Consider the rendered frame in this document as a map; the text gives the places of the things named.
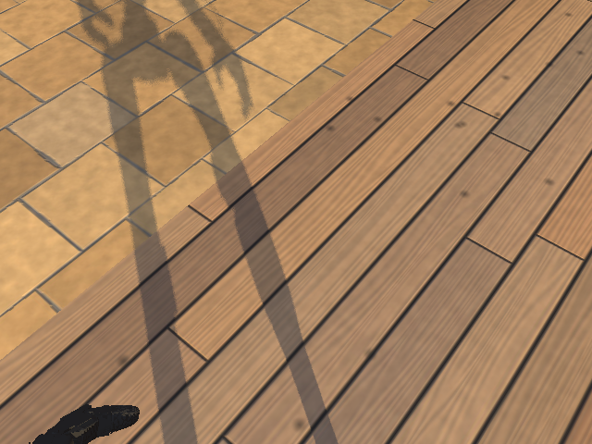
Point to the left robot hand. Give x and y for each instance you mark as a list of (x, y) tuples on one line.
[(86, 424)]

